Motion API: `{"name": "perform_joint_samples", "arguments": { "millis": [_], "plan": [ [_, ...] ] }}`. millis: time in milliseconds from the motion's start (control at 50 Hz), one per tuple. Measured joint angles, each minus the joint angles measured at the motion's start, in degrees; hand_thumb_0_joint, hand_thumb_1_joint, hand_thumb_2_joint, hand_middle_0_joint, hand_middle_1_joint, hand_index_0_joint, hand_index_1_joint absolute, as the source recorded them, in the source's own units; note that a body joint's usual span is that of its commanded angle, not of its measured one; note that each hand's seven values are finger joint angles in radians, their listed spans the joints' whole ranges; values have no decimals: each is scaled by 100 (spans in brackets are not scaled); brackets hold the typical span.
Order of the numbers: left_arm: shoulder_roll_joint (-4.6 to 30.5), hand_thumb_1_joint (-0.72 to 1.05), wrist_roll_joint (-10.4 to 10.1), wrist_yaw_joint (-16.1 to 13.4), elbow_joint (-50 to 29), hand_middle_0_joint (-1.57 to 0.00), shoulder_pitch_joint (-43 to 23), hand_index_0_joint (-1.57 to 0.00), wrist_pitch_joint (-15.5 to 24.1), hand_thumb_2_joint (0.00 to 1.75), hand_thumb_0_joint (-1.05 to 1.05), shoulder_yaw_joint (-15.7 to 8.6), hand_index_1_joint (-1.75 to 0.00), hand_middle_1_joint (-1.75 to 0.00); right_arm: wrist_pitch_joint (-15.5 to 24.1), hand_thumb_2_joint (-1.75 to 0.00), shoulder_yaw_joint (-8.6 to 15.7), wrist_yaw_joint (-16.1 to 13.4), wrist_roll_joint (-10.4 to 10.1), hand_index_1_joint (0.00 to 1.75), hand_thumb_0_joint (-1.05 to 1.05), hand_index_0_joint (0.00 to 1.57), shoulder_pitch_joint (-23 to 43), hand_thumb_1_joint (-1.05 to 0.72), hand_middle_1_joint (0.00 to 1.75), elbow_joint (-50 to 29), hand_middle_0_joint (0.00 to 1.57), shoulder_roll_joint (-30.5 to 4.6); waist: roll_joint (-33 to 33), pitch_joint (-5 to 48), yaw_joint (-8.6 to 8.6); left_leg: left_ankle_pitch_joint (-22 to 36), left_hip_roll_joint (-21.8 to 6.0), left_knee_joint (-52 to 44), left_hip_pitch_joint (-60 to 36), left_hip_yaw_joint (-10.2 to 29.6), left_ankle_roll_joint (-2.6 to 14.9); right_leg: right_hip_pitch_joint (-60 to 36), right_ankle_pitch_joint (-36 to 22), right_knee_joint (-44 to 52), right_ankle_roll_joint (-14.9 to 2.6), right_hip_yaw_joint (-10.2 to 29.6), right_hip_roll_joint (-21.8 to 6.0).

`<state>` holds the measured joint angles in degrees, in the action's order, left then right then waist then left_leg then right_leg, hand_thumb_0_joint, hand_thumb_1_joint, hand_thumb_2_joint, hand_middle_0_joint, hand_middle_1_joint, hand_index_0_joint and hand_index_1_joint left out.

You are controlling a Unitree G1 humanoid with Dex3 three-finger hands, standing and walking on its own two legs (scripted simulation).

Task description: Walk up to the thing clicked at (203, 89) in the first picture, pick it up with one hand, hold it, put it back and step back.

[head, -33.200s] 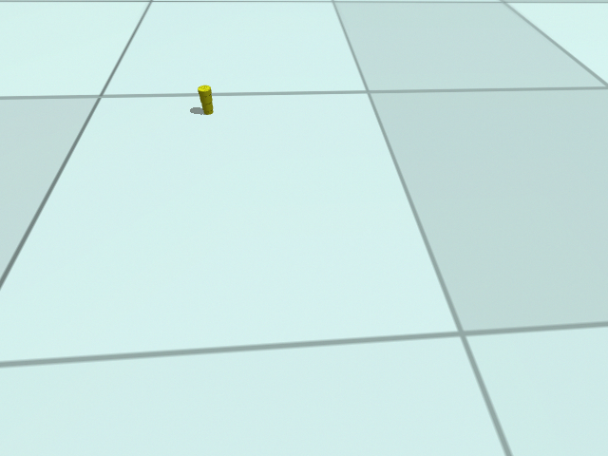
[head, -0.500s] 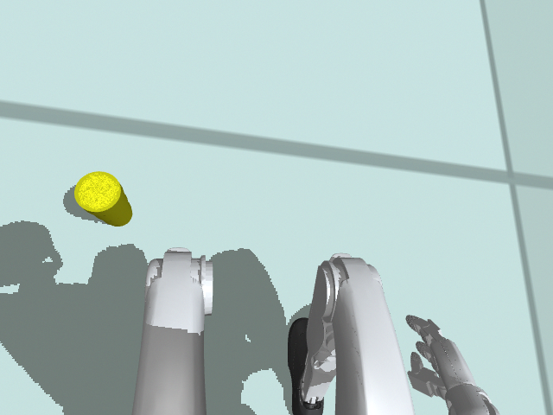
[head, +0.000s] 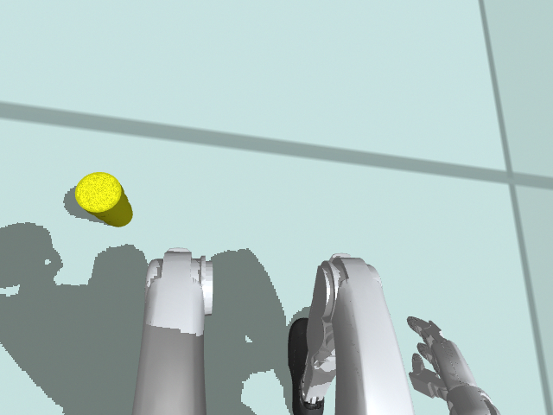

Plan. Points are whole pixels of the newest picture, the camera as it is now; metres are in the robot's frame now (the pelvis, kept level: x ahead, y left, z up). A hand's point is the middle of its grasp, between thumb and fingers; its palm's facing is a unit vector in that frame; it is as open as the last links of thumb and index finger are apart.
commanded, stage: go down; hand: left
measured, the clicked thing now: (110, 204) +0.44 +0.31 -0.30
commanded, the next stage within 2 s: none
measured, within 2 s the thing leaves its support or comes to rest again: neither
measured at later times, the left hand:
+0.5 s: hand out of the picture +0.32 +0.46 +0.03, palm faces +0.38 -0.92 -0.05, open 16.7 cm
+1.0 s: hand out of the picture +0.32 +0.46 +0.04, palm faces +0.37 -0.93 -0.06, open 16.5 cm
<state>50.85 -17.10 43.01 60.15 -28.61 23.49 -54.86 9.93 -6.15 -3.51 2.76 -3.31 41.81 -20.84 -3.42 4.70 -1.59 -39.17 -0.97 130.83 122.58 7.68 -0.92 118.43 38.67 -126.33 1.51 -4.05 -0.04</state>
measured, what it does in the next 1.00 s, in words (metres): stands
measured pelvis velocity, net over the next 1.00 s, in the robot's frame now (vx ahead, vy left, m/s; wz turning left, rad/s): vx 0.00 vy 0.00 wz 0.01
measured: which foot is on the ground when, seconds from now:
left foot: down 0.00-1.00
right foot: down 0.00-1.00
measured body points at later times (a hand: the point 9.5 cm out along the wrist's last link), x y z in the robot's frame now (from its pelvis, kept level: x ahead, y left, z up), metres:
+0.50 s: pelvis +0.00 +0.00 +0.00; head +0.20 +0.08 +0.40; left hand +0.30 +0.51 +0.04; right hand +0.19 -0.27 -0.10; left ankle +0.09 +0.13 -0.34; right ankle +0.11 -0.13 -0.34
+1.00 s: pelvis +0.00 +0.00 +0.01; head +0.20 +0.08 +0.41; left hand +0.29 +0.51 +0.04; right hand +0.19 -0.27 -0.09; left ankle +0.09 +0.13 -0.34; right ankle +0.11 -0.13 -0.34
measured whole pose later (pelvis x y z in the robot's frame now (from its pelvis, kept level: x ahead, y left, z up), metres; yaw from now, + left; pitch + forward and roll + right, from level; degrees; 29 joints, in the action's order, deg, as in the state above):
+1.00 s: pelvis +0.00 +0.00 +0.01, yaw +0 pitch +31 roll -7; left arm 49.5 -16.5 42.1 58.8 -27.6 23.1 -53.0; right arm 10.2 -5.6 -3.5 2.5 -3.7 41.8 -20.4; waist -3.2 5.6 -1.4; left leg -39.0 -0.9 129.2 121.3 7.4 -0.9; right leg 117.1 38.6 -124.8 1.5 -3.9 -0.1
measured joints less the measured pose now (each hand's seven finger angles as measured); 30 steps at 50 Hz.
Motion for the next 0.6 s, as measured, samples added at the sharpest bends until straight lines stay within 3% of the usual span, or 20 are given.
{"name": "perform_joint_samples", "arguments": {
  "millis": [600],
  "plan": [
    [-61, -40, 44, -27, 2, -4, 17, -6, -18, 19, -1, 91, -8, -15, 21, -89, 38, -15, 3, 30, 0, 21, -2, -88, 30, 15, 20, 15, 27, 36, 25, 6, -3, -78, -75, -15, -16, -51, -3, 52, -13, 11, 0]
  ]
}}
